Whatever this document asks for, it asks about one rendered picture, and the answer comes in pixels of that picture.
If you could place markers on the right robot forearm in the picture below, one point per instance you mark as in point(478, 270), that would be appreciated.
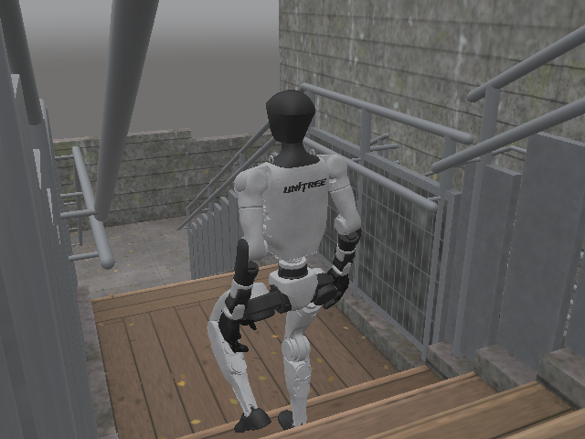
point(345, 252)

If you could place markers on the robot right hand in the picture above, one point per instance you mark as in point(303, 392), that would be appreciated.
point(341, 283)

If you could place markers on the robot left hand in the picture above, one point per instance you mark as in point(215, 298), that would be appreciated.
point(229, 329)

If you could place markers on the left robot forearm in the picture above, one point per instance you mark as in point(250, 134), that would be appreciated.
point(242, 283)

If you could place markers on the robot torso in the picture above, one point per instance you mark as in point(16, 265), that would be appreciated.
point(295, 212)

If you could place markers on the right robot upper arm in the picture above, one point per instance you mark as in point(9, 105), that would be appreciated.
point(348, 220)

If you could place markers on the robot left shin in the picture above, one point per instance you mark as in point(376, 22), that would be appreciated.
point(233, 367)

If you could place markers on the left robot upper arm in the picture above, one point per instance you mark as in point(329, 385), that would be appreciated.
point(249, 186)

